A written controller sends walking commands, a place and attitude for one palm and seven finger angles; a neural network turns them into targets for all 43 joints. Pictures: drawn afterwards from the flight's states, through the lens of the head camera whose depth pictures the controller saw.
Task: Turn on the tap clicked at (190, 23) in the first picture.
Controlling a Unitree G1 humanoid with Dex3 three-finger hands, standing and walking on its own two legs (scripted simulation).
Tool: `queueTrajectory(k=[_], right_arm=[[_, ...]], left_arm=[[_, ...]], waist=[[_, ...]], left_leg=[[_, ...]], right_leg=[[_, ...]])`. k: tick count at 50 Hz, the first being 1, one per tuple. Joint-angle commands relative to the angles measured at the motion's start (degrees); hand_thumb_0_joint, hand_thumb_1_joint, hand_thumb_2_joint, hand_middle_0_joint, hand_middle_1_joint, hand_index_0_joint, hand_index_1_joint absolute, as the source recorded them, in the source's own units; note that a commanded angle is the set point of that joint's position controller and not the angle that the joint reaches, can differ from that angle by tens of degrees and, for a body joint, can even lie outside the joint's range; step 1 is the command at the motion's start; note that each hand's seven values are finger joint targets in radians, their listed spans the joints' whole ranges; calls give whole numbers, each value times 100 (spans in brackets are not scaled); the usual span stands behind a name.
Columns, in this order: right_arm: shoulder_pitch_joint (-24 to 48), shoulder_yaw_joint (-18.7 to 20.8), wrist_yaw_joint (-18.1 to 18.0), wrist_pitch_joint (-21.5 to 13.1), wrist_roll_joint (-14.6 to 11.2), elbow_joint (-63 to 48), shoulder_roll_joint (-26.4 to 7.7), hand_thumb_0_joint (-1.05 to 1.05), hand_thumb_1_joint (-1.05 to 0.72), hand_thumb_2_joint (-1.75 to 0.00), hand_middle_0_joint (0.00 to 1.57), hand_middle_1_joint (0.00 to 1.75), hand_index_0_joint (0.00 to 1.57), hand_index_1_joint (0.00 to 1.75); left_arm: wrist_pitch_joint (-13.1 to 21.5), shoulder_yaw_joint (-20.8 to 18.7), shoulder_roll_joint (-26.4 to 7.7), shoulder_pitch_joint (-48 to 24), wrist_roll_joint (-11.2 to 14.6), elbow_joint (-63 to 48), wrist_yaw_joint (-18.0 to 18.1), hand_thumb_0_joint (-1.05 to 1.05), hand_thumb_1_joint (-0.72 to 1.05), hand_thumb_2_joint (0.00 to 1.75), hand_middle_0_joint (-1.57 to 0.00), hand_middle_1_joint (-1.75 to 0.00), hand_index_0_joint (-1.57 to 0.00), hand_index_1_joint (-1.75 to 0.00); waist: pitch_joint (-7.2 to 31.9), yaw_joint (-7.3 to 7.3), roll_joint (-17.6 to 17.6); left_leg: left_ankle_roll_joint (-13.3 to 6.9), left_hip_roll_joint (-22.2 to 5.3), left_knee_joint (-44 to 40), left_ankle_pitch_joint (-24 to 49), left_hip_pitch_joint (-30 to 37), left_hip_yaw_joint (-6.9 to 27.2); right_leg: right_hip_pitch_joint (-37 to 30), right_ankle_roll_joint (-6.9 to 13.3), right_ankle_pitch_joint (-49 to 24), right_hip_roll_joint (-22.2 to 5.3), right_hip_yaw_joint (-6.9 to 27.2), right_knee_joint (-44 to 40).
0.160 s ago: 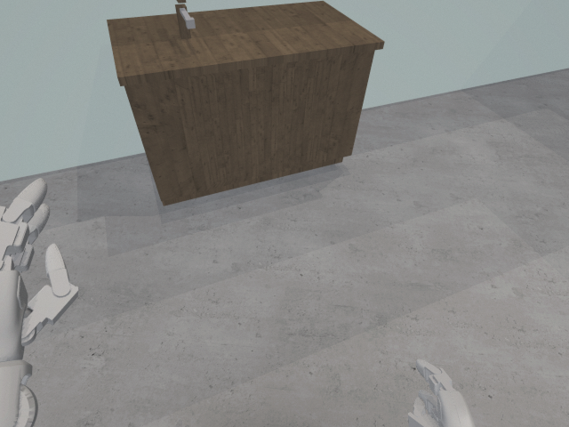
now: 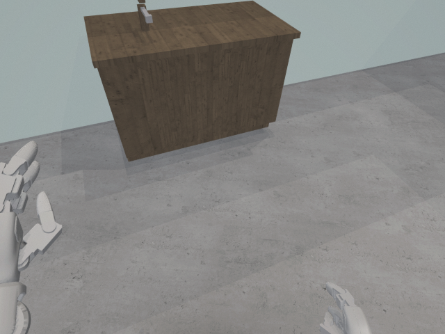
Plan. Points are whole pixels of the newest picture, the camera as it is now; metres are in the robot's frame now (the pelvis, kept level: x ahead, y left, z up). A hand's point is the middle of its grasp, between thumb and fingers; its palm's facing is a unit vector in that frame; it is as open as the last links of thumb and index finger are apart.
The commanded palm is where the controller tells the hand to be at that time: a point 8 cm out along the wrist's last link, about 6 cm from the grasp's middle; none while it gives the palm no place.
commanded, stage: stand and wait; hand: left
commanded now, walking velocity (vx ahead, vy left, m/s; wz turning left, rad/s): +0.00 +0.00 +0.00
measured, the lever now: (148, 18) +1.32 +0.42 +0.04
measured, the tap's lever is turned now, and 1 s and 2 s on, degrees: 0 0 0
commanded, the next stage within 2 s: look at it before walking up in 0.10 s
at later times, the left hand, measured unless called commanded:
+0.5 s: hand (54, 229) +0.21 +0.24 +0.16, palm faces +0.41 -0.84 -0.36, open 7.4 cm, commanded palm +0.16 +0.28 +0.18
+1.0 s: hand (72, 166) +0.32 +0.27 +0.16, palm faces +0.48 -0.79 -0.38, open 7.4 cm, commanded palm +0.26 +0.30 +0.18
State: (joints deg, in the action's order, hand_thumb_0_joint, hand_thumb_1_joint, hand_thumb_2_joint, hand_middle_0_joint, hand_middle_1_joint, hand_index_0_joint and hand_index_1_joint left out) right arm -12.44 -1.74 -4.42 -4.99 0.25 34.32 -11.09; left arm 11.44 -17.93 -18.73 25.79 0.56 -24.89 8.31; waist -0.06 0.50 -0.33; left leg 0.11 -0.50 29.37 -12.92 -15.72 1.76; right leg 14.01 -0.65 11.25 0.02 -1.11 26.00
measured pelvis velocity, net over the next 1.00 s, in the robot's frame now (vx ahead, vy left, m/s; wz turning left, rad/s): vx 0.11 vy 0.01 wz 0.04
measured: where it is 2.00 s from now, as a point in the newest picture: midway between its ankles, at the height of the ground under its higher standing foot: (232, 289)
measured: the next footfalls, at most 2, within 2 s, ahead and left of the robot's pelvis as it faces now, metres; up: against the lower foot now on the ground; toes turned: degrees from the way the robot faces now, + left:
left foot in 0.92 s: +0.14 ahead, +0.13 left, +0.00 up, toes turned +12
right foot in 1.28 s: +0.35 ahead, -0.14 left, +0.00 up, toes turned -8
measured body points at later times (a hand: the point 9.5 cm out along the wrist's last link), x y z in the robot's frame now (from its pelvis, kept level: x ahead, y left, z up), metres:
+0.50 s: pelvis +0.00 +0.00 +0.00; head -0.01 +0.01 +0.45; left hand +0.18 +0.29 +0.18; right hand +0.16 -0.23 -0.08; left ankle +0.03 +0.12 -0.74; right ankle +0.03 -0.13 -0.73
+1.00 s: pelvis +0.11 +0.01 -0.02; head +0.13 +0.03 +0.43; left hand +0.29 +0.31 +0.18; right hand +0.28 -0.22 -0.10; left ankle +0.11 +0.13 -0.74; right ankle +0.04 -0.11 -0.67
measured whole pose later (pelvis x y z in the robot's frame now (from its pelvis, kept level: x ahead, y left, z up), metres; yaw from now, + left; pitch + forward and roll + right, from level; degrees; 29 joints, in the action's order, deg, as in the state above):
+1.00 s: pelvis +0.11 +0.01 -0.02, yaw +2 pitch -1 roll +0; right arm -11.4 0.4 -4.5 -4.6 0.6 36.3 -10.4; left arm 13.9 -22.5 -21.2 25.6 1.1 -29.1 10.2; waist -3.1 -0.2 2.6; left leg -0.6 -4.4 38.5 -20.2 -17.1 -8.8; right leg 21.0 -0.7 30.7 -2.7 -2.0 63.6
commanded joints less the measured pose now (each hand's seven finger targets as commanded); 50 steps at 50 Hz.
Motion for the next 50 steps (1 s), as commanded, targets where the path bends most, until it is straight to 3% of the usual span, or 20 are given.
queueTrajectory(k=[1, 17, 20, 23, 26, 30, 32, 33, 34, 36, 37, 38, 40, 42, 44, 45, 46, 47, 48, 50], right_arm=[[501, 287, -46, -276, 1, -867, -702, 0, -90, -90, 20, 30, 20, 30], [527, 304, -46, -287, -10, -874, -719, 0, -90, -90, 20, 30, 20, 30], [494, 334, -51, -258, 18, -834, -734, 0, -90, -90, 20, 30, 20, 30], [530, 327, -121, -197, 49, -855, -735, 0, -90, -90, 20, 30, 20, 30], [432, 330, -149, -197, 68, -758, -743, 0, -90, -90, 20, 30, 20, 30], [411, 338, -133, -203, 63, -742, -749, 0, -90, -90, 20, 30, 20, 30], [421, 332, -110, -218, 61, -750, -728, 0, -90, -90, 20, 30, 20, 30], [435, 323, -94, -222, 70, -748, -727, 0, -90, -90, 20, 30, 20, 30], [398, 333, -82, -225, 70, -735, -696, 0, -90, -90, 20, 30, 20, 30], [383, 341, -24, -243, 0, -684, -612, 0, -90, -90, 20, 30, 20, 30], [557, 379, -4, -261, 11, -672, -698, 0, -90, -90, 20, 30, 20, 30], [575, 327, -10, -258, -4, -662, -639, 0, -90, -90, 20, 30, 20, 30], [527, 254, 7, -195, 35, -607, -572, 0, -90, -90, 20, 30, 20, 30], [597, 221, -7, -153, 64, -668, -454, 0, -90, -90, 20, 30, 20, 30], [430, 314, -64, -196, 50, -725, -511, 0, -90, -90, 20, 30, 20, 30], [313, 415, -101, -218, 38, -749, -661, 0, -90, -90, 20, 30, 20, 30], [376, 474, -67, -208, 25, -762, -800, 0, -90, -90, 20, 30, 20, 30], [448, 378, -38, -271, 64, -743, -642, 0, -90, -90, 20, 30, 20, 30], [430, 394, 10, -300, 66, -643, -605, 0, -90, -90, 20, 30, 20, 30], [412, 493, 53, -311, -39, -554, -664, 0, -90, -90, 20, 30, 20, 30]], left_arm=[[334, -622, -971, -417, 43, -1188, 88, 0, 90, 90, -20, -30, -20, -30], [350, -653, -993, -368, 54, -1281, 81, 0, 90, 90, -20, -30, -20, -30], [352, -603, -984, -397, 45, -1265, 102, 0, 90, 90, -20, -30, -20, -30], [294, -609, -979, -521, -16, -1275, 146, 0, 90, 90, -20, -30, -20, -30], [336, -656, -1000, -716, -23, -1341, 190, 0, 90, 90, -20, -30, -20, -30], [356, -623, -862, -459, -17, -1126, 150, 0, 90, 90, -20, -30, -20, -30], [355, -620, -882, -541, -39, -1192, 131, 0, 90, 90, -20, -30, -20, -30], [377, -617, -934, -631, -54, -1290, 134, 0, 90, 90, -20, -30, -20, -30], [382, -663, -1005, -589, -66, -1209, 141, 0, 90, 90, -20, -30, -20, -30], [419, -770, -1203, -698, -35, -1189, 179, 0, 90, 90, -20, -30, -20, -30], [441, -791, -1201, -751, -30, -1102, 200, 0, 90, 90, -20, -30, -20, -30], [470, -728, -1205, -727, -28, -1184, 199, 0, 90, 90, -20, -30, -20, -30], [555, -886, -1297, -646, -49, -1401, 209, 0, 90, 90, -20, -30, -20, -30], [563, -959, -1229, -507, -14, -1479, 221, 0, 90, 90, -20, -30, -20, -30], [570, -932, -1199, -582, 52, -1853, 247, 0, 90, 90, -20, -30, -20, -30], [611, -951, -1177, -515, 84, -1977, 251, 0, 90, 90, -20, -30, -20, -30], [673, -880, -1088, -558, 124, -2146, 264, 0, 90, 90, -20, -30, -20, -30], [697, -835, -1198, -611, 128, -1971, 235, 0, 90, 90, -20, -30, -20, -30], [654, -879, -1256, -777, 53, -1919, 210, 0, 90, 90, -20, -30, -20, -30], [559, -796, -1110, -581, 46, -1810, 165, 0, 90, 90, -20, -30, -20, -30]], waist=[[586, -17, -185], [535, -16, -372], [543, -53, -242], [40, -100, -258], [93, -163, -500], [74, -154, -1113], [-42, -139, -964], [-9, -119, -692], [9, -95, -138], [88, -37, 1360], [36, 5, 1046], [-231, 17, 823], [-166, 4, 751], [175, -7, 786], [628, -158, 120], [913, -268, -775], [1018, -254, -2132], [858, -260, -2011], [471, -310, -1347], [249, -240, -855]], left_leg=[[-66, -280, -635, 305, -296, 118], [-61, -330, -732, 235, -369, 148], [-205, -349, -632, -1237, -493, 161], [-351, -421, -592, -2526, -896, 418], [-484, -631, -532, -2280, -841, 800], [-797, -1200, -1087, -2563, -829, 1687], [-721, -1116, -871, -2243, -1155, 1407], [-598, -969, -539, -1889, -1405, 1059], [-422, -634, 134, -1632, -1743, 465], [-74, -2, 2256, -1512, -2443, -549], [-25, -166, 2892, -1769, -2587, -332], [-18, -362, 3016, -1781, -2645, -211], [-45, -637, 2284, -1515, -2020, -268], [-52, -453, 943, -1013, -1003, -824], [-41, -52, -182, 111, 629, -1314], [-372, -627, -533, 160, 1731, -358], [-976, -2063, -849, 1009, 2514, 1701], [-1420, -2612, -1187, 834, 2219, 2811], [-1634, -2738, -1203, 904, 2041, 2849], [-1494, -2463, -1069, 982, 1987, 1846]], right_leg=[[-591, 65, -221, -267, 285, -386], [-604, 42, -149, -219, 231, -324], [-351, 169, 1224, -377, 416, -263], [249, 328, 2562, -432, 559, -213], [226, 415, 2269, -411, 423, 334], [282, 194, 1849, -33, -159, 1132], [-129, 242, 1688, -95, -157, 749], [-473, 325, 1732, -273, 66, 435], [-745, 556, 1988, -673, 717, 10], [-1224, 1260, 2161, -2044, 2773, -946], [-1135, 1531, 2137, -2329, 3051, -1105], [-1014, 1606, 1655, -2366, 2895, -1116], [-755, 1396, 227, -2029, 1741, -758], [-685, 1079, -437, -1539, 729, -295], [-291, 644, -844, -997, 41, 947], [615, 314, -698, -677, -210, 2285], [1967, -29, 1786, -93, -495, 3682], [2460, 28, 2439, -125, -15, 4634], [2963, 22, 2209, -412, 227, 5011], [3391, -38, 1899, -623, 164, 4951]])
